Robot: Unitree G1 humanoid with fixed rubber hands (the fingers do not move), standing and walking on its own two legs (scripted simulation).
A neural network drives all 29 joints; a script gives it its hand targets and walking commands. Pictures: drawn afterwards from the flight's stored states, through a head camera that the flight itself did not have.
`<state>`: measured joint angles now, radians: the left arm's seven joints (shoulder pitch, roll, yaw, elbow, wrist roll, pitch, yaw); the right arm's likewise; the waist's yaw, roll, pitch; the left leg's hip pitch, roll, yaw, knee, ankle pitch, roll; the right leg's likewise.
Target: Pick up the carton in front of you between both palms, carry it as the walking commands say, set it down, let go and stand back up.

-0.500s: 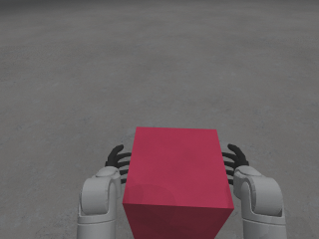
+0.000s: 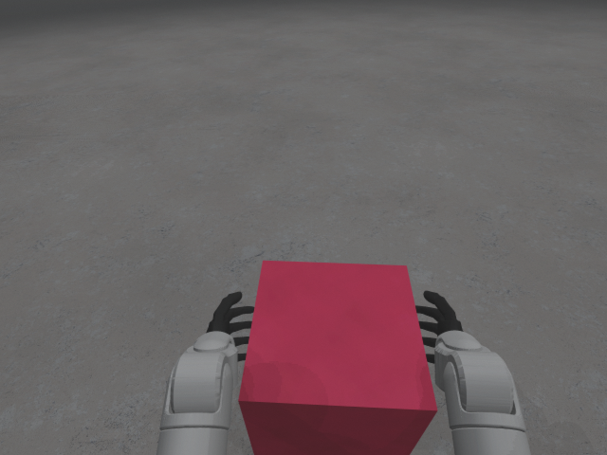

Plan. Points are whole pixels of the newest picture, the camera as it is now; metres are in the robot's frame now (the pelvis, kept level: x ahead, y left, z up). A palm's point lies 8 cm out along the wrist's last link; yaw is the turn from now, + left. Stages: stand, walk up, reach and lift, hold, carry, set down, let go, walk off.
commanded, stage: carry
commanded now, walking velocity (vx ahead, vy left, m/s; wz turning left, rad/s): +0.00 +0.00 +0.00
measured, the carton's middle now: (330, 369) +0.29 +0.00 -0.03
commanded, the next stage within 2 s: hold in 0.78 s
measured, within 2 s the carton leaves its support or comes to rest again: neither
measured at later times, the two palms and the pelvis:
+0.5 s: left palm (218, 351) +0.27 +0.15 +0.04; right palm (441, 352) +0.27 -0.14 +0.04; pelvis -0.02 +0.01 +0.00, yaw +0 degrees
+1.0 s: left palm (187, 374) +0.24 +0.18 +0.05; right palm (417, 350) +0.27 -0.11 +0.05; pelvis -0.03 +0.00 +0.01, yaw +7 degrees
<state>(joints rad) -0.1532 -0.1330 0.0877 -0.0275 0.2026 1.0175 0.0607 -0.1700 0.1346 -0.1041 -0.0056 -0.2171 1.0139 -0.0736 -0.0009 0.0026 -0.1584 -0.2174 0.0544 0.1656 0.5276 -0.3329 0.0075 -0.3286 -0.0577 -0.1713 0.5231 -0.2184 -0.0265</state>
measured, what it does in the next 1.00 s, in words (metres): stands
